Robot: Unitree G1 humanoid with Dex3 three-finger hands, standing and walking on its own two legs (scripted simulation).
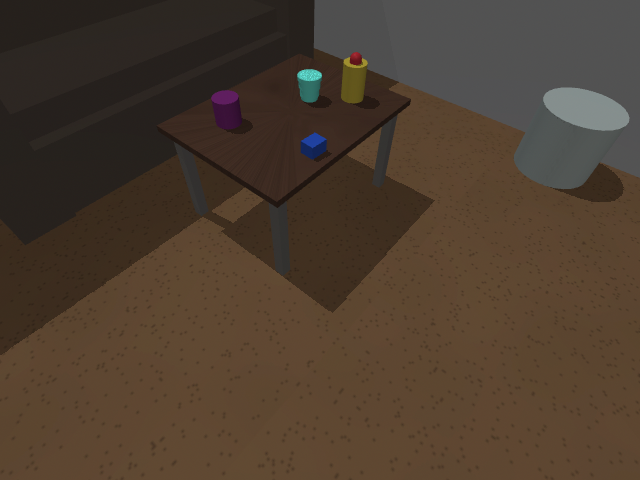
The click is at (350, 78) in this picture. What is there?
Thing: necked bottle
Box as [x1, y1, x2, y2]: [341, 52, 367, 102]
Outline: 357,52 352,53 343,62 341,98 347,102 358,102 362,99 367,62
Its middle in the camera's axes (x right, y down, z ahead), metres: +0.14 -0.61 +1.47
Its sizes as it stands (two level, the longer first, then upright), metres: 0.090 0.090 0.178
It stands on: a support 0.45 m high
